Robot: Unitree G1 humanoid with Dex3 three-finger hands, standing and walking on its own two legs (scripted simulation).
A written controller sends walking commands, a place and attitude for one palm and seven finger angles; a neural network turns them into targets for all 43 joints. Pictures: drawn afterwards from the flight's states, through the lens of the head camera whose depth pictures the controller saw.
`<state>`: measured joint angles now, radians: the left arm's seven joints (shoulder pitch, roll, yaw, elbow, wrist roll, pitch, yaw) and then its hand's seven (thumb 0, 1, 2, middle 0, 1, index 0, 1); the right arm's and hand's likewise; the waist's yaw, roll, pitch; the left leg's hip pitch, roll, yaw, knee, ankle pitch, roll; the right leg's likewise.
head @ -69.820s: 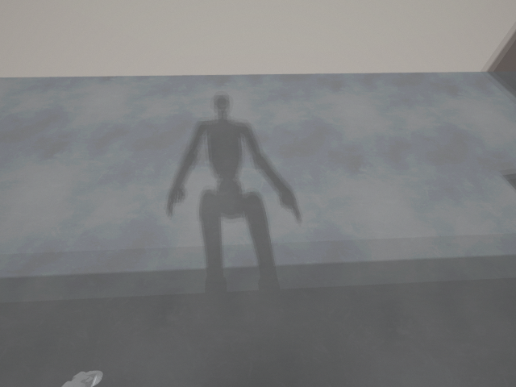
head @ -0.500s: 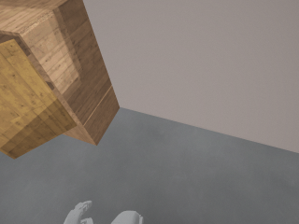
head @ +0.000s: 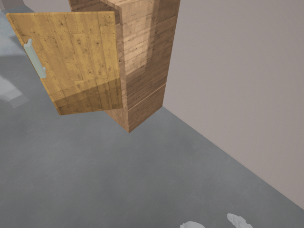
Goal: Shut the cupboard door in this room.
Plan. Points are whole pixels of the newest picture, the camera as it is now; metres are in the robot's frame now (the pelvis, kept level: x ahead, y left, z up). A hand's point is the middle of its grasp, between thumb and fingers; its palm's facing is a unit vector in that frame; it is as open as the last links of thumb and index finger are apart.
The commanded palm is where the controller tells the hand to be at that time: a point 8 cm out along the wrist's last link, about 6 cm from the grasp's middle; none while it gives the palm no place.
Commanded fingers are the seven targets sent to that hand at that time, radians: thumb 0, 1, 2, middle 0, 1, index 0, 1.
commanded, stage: turn to face it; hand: left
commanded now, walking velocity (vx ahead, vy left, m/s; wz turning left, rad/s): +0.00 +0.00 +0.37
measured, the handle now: (36, 59) +0.70 +0.57 -0.04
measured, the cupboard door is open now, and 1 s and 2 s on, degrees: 55 55 55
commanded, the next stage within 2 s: take the last steps up to it in 0.34 s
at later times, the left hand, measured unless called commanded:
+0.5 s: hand out of the picture +0.06 +0.14 -0.14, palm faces +0.21 -0.94 -0.27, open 7.4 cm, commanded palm none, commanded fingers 0.00 0.90 0.90 -0.20 -0.30 -0.20 -0.30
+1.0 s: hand out of the picture -0.04 +0.22 -0.17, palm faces +0.38 -0.91 -0.18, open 7.4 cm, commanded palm none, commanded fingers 0.00 0.90 0.90 -0.20 -0.30 -0.20 -0.30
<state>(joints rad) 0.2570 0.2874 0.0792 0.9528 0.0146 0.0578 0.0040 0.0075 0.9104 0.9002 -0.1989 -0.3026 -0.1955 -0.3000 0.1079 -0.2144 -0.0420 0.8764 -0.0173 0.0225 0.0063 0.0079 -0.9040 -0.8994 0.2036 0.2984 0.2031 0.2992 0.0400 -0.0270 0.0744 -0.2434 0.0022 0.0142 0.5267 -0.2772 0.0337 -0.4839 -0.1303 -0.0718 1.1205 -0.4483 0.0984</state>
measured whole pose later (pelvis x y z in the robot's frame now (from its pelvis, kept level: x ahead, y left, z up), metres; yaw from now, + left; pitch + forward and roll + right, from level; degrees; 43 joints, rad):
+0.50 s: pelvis +0.01 -0.05 +0.00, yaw +11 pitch -1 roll +2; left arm 0.21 0.13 0.04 0.92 0.02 -0.01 0.02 0.00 0.91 0.90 -0.20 -0.30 -0.20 -0.30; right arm 0.25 -0.23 -0.08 1.01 -0.02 0.07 0.01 0.01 -0.91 -0.90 0.20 0.30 0.20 0.30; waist -0.02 0.06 0.08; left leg -0.45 0.00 -0.04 1.10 -0.39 -0.06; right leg -0.23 -0.08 -0.15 0.52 -0.28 -0.04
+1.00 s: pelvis +0.07 +0.06 +0.00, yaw +17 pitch +0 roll +0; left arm 0.38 0.20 0.06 1.11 0.03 0.01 -0.02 0.01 0.91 0.90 -0.20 -0.30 -0.20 -0.30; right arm 0.22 -0.16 -0.05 0.96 -0.01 -0.05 -0.02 -0.01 -0.93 -0.90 0.20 0.30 0.20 0.30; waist 0.05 -0.03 0.03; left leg -0.12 0.00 0.12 0.43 -0.31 0.04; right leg -0.46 -0.13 -0.09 1.11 -0.37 0.02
